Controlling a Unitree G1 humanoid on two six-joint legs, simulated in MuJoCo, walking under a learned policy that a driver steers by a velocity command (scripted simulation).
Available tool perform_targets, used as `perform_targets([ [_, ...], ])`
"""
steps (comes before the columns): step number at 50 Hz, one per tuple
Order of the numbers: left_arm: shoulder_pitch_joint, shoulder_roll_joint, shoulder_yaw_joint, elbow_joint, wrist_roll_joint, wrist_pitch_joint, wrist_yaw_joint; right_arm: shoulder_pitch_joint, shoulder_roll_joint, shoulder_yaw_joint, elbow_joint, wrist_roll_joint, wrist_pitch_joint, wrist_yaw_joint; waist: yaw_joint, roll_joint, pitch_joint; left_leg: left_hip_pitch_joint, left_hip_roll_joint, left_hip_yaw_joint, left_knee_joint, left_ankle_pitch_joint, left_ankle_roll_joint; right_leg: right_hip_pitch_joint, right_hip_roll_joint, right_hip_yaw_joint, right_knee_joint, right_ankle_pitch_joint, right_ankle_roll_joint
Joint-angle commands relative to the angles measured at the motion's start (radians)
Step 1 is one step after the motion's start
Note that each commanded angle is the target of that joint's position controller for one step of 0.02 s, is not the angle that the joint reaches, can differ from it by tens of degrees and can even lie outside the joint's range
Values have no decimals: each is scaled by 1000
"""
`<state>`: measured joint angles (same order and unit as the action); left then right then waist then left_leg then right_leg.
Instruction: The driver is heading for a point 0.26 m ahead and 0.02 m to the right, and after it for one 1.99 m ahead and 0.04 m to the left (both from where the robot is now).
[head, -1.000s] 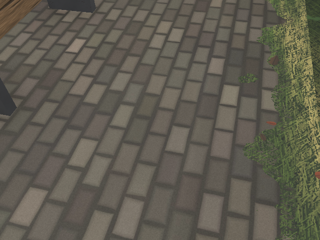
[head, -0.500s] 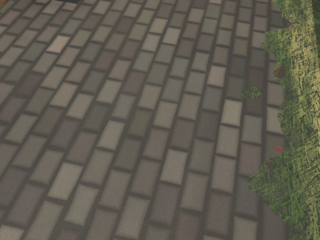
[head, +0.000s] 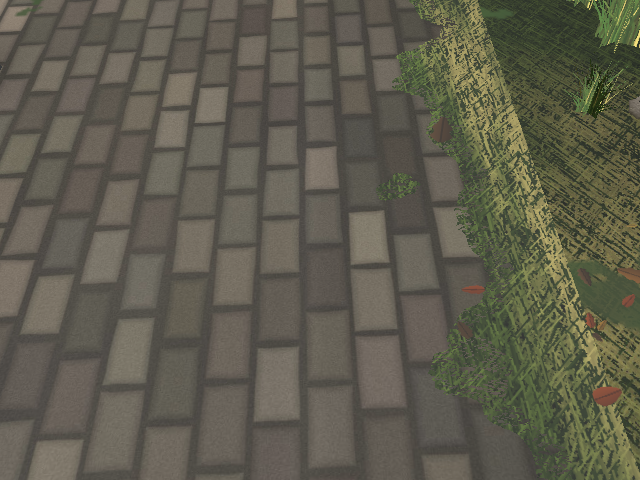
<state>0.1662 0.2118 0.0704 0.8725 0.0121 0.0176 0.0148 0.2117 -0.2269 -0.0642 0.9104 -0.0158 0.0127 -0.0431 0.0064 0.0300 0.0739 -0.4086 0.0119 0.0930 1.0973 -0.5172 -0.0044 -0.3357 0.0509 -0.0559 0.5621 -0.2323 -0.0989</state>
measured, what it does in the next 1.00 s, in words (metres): steps on the spot: left foot, then right foot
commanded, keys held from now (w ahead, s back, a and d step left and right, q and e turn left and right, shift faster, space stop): e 0.24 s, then no key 0.26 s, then w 0.34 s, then w+q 0.16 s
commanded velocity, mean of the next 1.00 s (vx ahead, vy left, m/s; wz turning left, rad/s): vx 0.15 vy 0.00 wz -0.24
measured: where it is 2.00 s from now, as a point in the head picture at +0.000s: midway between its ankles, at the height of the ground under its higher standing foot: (347, 390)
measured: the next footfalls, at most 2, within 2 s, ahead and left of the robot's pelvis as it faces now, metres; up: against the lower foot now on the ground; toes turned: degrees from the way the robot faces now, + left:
left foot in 0.38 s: +0.06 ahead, +0.13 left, +0.00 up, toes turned -14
right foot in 0.80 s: +0.03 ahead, -0.07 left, +0.00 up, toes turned -14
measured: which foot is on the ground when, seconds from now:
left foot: up 0.00-0.36, down 0.38-0.80, up 0.82-1.00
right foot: down 0.00-0.38, up 0.40-0.78, down 0.80-1.00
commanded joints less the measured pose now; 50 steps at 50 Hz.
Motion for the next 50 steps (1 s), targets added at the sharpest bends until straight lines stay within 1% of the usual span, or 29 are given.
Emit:
perform_targets([
  [1, 10, 118, 28, -54, -6, 12, 17, 23, -91, -21, -70, -16, -6, 1, -13, -99, -84, -145, 28, -108, 37, 96, -23, 152, -246, 312, -251, 436, -186],
  [2, 15, 122, 28, -60, -2, 9, 12, 37, -85, -21, -69, -20, 2, 4, -15, -92, -111, -127, 12, -103, 30, 110, -27, 157, -235, 303, -242, 470, -182],
  [4, 43, 155, 37, -57, 0, -2, 3, 41, -68, -16, -80, -11, 14, 5, -13, -80, -140, -114, 6, -108, -33, 111, -37, 173, -224, 308, -236, 470, -175],
  [8, 76, 190, 48, -62, 7, 3, -2, -20, -75, -12, -123, -4, 27, 0, 16, -133, -136, -113, 0, -123, -158, 108, -46, 167, -216, 381, -265, 238, -166],
  [12, 68, 207, 56, -79, 14, 13, -11, -55, -83, -8, -157, 3, 20, -1, 30, -150, -131, -55, -23, -131, -263, 107, -35, 132, -206, 447, -272, 115, -153],
  [16, 32, 193, 50, -87, 17, 20, -16, 19, -82, -3, -151, 14, 6, -6, 10, -173, -150, 102, -49, -104, -437, 105, 0, 98, -198, 463, -238, 186, -113],
  [18, 12, 182, 44, -86, 3, 28, -10, 96, -71, 1, -134, 10, -5, -9, -36, -149, -139, 259, -54, -89, -699, 236, 28, 23, -155, 449, -190, 132, -48],
  [19, 39, 139, 31, -91, -2, 27, -6, 87, -125, -7, -143, -5, -13, -14, -17, -28, -119, 304, 75, -233, -842, 190, 55, -49, -88, 395, -101, -10, 12],
  [20, 80, 73, 13, -104, -11, 20, -3, 37, -206, -16, -179, -18, -15, -15, 17, 178, -124, 351, 335, -530, -932, 210, 131, -180, 73, 225, 88, -220, 61],
  [21, 33, 152, 34, -101, 13, 19, 2, 9, -225, -23, -178, -24, -15, -6, -9, 175, -74, 168, 387, -569, -913, 336, 232, -147, 93, 182, 259, -333, 72],
  [22, 47, 167, 40, -87, 14, 20, -2, -28, -165, -7, -183, -19, -20, 0, 24, 93, -55, 130, 327, -497, -903, 387, 239, -100, 71, 227, 360, -280, 70],
  [23, 75, 161, 41, -64, 10, 22, -8, -82, -128, 4, -185, -8, -24, 4, 57, 68, -36, 117, 257, -393, -881, 434, 209, -83, 65, 221, 411, -214, 76],
  [24, 99, 156, 40, -49, 10, 25, -12, -107, -117, 8, -193, -7, -26, 6, 67, 90, -49, 150, 204, -320, -862, 494, 181, -81, 67, 208, 439, -178, 87],
  [25, 110, 149, 37, -37, 13, 29, -15, -96, -109, 11, -190, -4, -30, 3, 59, 116, -60, 192, 185, -282, -842, 583, 180, -87, 63, 198, 445, -170, 100],
  [26, 116, 137, 29, -27, 17, 29, -18, -48, -107, 11, -176, -7, -32, 6, 37, 115, -90, 250, 170, -269, -850, 505, 179, -95, 55, 181, 415, -164, 111],
  [28, 52, 124, 17, -36, 24, 24, -25, 61, -127, 0, -130, -6, -31, 14, -24, 134, -66, 360, 179, -328, -903, 213, 191, -176, 35, 144, 338, -162, 121],
  [29, 13, 126, 13, -46, 26, 20, -29, 94, -139, -5, -113, -4, -30, 16, -44, 136, -44, 395, 191, -359, -925, 129, 200, -206, 21, 127, 301, -165, 124],
  [33, -66, 108, -3, -57, 22, -8, -37, 153, -168, -24, -70, -9, -38, 24, -78, 114, -19, 414, 212, -377, -940, 101, 225, -158, -19, 51, 140, -200, 111],
  [36, -55, 99, -10, -51, 13, -29, -37, 147, -176, -33, -53, -10, -43, 36, -60, 116, -13, 336, 211, -364, -935, 100, 233, -31, -15, 21, 9, -212, 69],
  [38, 32, 82, -13, -16, 11, -43, -30, 99, -175, -38, -52, 1, -39, 43, 2, 86, -12, 206, 180, -314, -892, 117, 212, 173, -1, -18, -176, -65, 31],
  [39, 108, 84, -11, 14, 14, -51, -22, 82, -161, -36, -53, 7, -39, 44, 39, 56, -23, 95, 154, -283, -826, 104, 188, 333, 7, -16, -243, -6, 17],
  [40, 201, 123, -1, 45, 19, -62, -12, 52, -117, -23, -68, 6, -46, 45, 80, -14, -62, -70, 111, -232, -716, 53, 152, 527, -72, 87, -255, -61, 3],
  [41, 308, 218, 16, 53, 30, -71, 0, -8, -26, 4, -115, 7, -54, 51, 132, -227, -104, -252, -5, -86, -417, -17, 98, 642, -323, 437, -393, -382, -51],
  [42, 328, 290, 37, 71, 18, -71, -2, -63, -86, -9, -146, -8, -57, 49, 138, -246, 19, -397, -40, -51, -261, -37, 95, 519, -458, 660, -487, -494, -149],
  [43, 254, 227, 22, 58, 20, -72, -4, -56, -136, -24, -131, -11, -56, 55, 86, -126, 91, -409, 22, -125, -161, 46, 101, 452, -423, 580, -476, -480, -155],
  [44, 185, 178, 8, 36, 14, -79, -8, -2, -124, -23, -101, -2, -59, 68, 43, -119, 89, -383, 32, -147, -133, 123, 98, 417, -364, 486, -481, -399, -118],
  [45, 150, 154, 0, 25, 16, -87, -8, 36, -120, -24, -79, 1, -59, 76, 18, -124, 75, -354, 40, -156, -120, 179, 89, 405, -320, 386, -492, -278, -85],
  [47, 162, 130, -9, 35, 16, -105, -4, 39, -107, -22, -64, -12, -52, 86, 10, -121, 47, -332, 31, -152, -68, 262, 70, 394, -271, 236, -483, -23, -58],
  [50, 214, 116, -17, 62, 11, -118, -7, -26, -82, -16, -90, -14, -44, 91, 13, -109, 47, -365, 26, -132, -65, 343, 46, 374, -255, 107, -466, 240, -50],
])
